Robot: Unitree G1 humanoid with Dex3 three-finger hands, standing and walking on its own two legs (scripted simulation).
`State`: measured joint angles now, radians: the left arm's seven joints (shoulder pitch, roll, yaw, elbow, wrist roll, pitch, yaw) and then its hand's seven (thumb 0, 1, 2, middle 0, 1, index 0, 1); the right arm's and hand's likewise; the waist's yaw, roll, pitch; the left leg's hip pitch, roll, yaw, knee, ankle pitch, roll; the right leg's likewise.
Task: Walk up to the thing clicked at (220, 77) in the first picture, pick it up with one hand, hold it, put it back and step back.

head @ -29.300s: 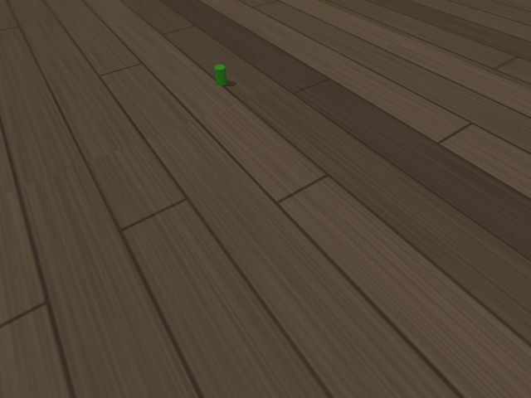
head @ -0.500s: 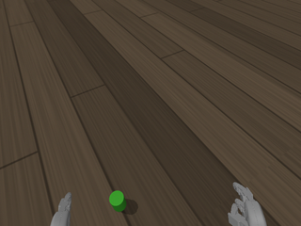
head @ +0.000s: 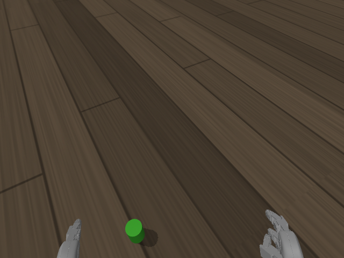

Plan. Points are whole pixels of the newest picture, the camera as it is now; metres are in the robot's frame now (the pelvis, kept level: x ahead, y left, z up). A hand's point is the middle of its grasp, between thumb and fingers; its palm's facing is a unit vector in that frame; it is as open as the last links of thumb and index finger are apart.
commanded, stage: home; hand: left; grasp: from the side
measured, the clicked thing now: (135, 231) +0.39 +0.20 -0.66
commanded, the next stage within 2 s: stand in 0.12 s
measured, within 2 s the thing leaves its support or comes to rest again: neither
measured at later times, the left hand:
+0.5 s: hand out of the picture +0.17 +0.18 -0.06, palm faces +0.11 -0.95 -0.29, open 13.4 cm
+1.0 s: hand out of the picture +0.06 +0.25 -0.11, palm faces +0.01 -0.93 -0.36, open 7.4 cm
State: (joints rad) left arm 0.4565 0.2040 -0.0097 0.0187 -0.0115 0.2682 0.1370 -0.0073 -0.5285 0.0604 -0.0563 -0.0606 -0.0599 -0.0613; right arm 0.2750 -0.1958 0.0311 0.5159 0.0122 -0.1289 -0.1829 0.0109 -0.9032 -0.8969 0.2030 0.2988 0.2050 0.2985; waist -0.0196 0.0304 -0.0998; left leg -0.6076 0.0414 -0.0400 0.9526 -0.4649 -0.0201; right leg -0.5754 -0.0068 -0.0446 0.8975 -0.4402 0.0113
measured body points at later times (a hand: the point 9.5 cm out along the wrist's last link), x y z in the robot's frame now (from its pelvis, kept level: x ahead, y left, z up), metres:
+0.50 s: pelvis +0.00 +0.00 +0.00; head +0.02 +0.00 +0.45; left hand +0.16 +0.23 -0.04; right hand +0.16 -0.23 -0.07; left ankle +0.01 +0.13 -0.69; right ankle +0.01 -0.13 -0.69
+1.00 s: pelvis +0.00 +0.00 +0.04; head +0.01 +0.01 +0.49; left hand +0.06 +0.30 -0.09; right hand +0.08 -0.29 -0.09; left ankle +0.01 +0.13 -0.69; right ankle +0.01 -0.13 -0.69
